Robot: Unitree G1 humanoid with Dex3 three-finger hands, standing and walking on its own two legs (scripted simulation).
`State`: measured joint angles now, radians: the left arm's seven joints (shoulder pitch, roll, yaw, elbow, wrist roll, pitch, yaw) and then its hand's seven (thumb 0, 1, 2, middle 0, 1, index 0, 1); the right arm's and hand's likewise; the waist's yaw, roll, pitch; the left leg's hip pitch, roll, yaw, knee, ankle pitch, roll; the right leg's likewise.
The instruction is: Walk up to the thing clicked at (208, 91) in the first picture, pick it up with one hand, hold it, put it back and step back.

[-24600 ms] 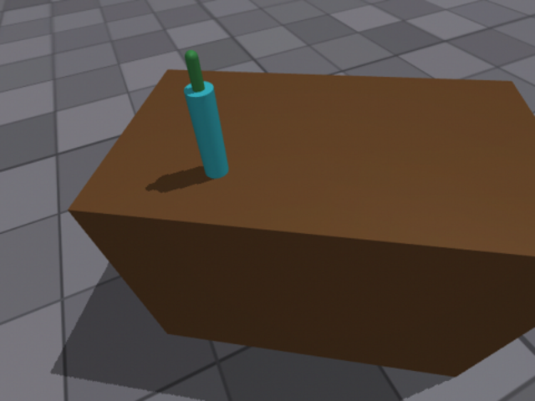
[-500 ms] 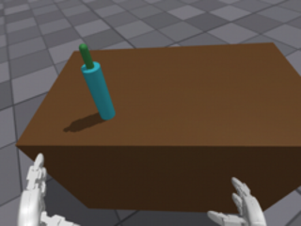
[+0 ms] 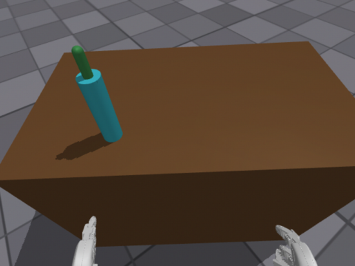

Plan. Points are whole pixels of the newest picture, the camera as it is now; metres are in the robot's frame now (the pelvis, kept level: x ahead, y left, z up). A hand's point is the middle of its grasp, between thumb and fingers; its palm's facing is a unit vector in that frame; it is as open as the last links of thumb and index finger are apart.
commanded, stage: home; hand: left
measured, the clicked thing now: (98, 99) +0.47 +0.21 +0.13
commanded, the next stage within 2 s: none
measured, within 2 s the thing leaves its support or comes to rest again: neither
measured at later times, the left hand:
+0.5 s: hand out of the picture +0.09 +0.24 -0.12, palm faces +0.00 -0.92 -0.40, open 17.5 cm
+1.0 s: hand out of the picture +0.00 +0.25 -0.13, palm faces -0.03 -0.93 -0.37, open 17.5 cm
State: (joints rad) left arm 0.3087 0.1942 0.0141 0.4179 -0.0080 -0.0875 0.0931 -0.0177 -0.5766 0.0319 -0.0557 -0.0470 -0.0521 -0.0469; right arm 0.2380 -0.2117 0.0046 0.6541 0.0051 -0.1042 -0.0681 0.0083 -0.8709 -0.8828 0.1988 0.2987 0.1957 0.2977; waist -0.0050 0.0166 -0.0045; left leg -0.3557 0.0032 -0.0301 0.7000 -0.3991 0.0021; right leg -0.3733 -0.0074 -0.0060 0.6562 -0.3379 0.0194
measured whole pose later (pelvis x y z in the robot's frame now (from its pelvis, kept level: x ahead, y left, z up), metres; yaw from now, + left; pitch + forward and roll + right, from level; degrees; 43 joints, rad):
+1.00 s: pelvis -0.04 -0.01 +0.02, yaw +1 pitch -3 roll +0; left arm 0.19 0.36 -0.02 1.10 0.02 -0.01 0.00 -0.01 -0.55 0.05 -0.06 -0.05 -0.06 -0.05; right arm 0.21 -0.35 0.00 1.10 -0.03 0.01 0.02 0.00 -0.90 -0.90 0.20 0.30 0.20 0.30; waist 0.00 0.01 0.03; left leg -0.16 0.00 -0.04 0.40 -0.20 -0.01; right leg -0.20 -0.02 -0.02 0.41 -0.17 0.00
